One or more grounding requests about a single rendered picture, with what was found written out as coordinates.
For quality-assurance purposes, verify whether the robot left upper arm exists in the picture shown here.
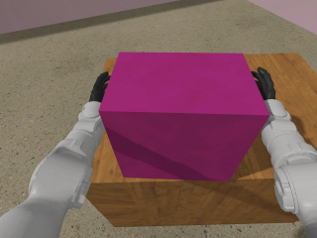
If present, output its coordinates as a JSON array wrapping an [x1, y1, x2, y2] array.
[[0, 153, 94, 238]]

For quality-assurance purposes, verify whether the carton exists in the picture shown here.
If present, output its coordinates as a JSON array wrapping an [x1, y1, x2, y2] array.
[[98, 52, 270, 181]]

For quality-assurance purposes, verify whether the right robot forearm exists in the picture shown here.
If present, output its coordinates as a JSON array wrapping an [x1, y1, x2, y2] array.
[[261, 99, 317, 170]]

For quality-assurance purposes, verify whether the right robot hand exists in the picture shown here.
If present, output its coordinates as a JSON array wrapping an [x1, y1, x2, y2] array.
[[251, 66, 276, 101]]

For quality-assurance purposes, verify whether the left robot hand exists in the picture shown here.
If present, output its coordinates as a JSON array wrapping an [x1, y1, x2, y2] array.
[[89, 71, 111, 103]]

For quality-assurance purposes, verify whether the robot right upper arm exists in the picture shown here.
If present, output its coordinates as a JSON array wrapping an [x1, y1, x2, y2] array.
[[273, 162, 317, 238]]

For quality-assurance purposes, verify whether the left robot forearm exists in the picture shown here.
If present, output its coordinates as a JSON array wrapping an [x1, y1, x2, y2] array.
[[28, 101, 105, 196]]

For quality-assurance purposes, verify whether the pedestal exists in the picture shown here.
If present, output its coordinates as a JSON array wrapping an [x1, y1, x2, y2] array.
[[85, 53, 317, 227]]

